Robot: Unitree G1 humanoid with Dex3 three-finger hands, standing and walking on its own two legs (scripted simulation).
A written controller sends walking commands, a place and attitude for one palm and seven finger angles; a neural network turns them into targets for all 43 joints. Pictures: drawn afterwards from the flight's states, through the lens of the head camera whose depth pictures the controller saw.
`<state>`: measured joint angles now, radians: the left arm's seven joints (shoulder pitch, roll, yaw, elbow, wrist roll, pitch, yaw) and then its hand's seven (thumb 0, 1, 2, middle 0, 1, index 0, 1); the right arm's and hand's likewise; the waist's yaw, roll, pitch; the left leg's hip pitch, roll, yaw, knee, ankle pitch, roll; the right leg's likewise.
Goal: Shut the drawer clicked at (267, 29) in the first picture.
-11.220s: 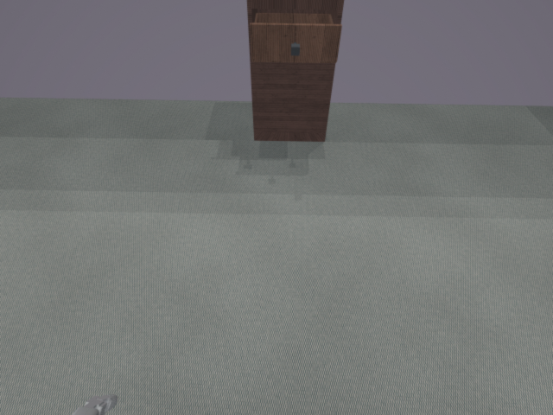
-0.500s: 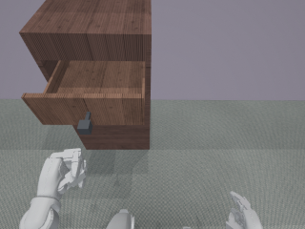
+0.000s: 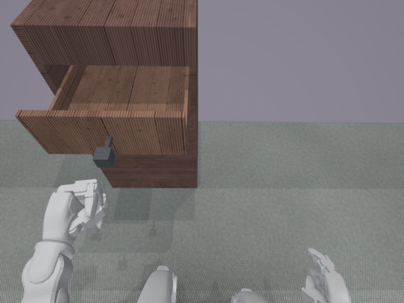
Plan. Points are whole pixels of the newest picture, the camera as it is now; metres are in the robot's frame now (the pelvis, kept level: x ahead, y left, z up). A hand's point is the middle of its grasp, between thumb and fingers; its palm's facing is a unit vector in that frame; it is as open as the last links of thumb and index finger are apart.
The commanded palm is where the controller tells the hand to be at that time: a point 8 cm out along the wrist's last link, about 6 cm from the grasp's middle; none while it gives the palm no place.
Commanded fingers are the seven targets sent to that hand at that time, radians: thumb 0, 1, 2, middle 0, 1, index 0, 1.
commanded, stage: bring the fist close to the handle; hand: left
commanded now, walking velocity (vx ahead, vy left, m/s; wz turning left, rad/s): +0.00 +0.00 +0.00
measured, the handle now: (106, 150) +0.45 +0.27 -0.03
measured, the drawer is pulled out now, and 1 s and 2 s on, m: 0.19 0.19 0.15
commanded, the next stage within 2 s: push the drawer shut in 1.12 s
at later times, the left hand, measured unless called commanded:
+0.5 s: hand (109, 199) +0.31 +0.22 -0.01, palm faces +0.03 -1.00 -0.02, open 3.3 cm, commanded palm +0.30 +0.26 +0.00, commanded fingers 0.00 0.90 0.90 -1.40 -1.60 -1.40 -1.60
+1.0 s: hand (117, 187) +0.35 +0.21 -0.02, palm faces +0.05 -1.00 -0.05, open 3.3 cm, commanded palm +0.33 +0.26 -0.02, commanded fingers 0.00 0.90 0.90 -1.40 -1.60 -1.40 -1.60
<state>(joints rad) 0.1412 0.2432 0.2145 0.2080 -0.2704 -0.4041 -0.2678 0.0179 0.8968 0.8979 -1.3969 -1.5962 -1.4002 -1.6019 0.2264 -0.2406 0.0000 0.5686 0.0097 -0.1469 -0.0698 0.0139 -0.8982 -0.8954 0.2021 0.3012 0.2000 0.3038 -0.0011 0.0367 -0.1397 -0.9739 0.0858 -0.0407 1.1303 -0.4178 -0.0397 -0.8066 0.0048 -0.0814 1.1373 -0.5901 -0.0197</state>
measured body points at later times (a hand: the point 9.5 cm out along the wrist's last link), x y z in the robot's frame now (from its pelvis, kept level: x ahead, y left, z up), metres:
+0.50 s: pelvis -0.01 +0.02 -0.03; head +0.09 +0.03 +0.41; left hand +0.31 +0.27 +0.00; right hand +0.14 -0.24 -0.13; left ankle +0.07 +0.14 -0.65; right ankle -0.02 -0.11 -0.65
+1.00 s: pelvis -0.01 +0.02 -0.05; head +0.10 +0.03 +0.39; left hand +0.34 +0.27 -0.02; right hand +0.11 -0.23 -0.16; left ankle +0.07 +0.14 -0.65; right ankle -0.02 -0.11 -0.65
